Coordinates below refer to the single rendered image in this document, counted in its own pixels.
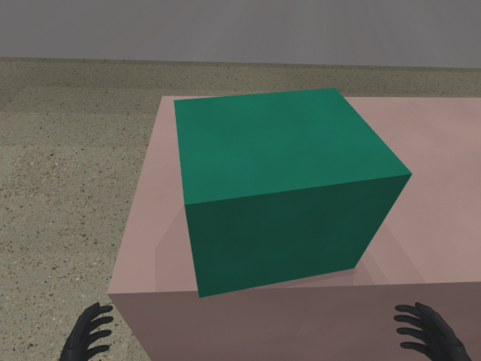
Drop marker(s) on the robot left hand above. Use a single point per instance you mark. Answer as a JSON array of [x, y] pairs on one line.
[[75, 348]]

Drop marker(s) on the pedestal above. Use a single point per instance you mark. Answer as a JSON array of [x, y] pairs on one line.
[[427, 250]]

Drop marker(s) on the carton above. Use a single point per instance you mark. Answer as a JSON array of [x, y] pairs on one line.
[[280, 186]]

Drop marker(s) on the robot right hand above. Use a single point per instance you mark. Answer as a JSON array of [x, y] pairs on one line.
[[441, 344]]

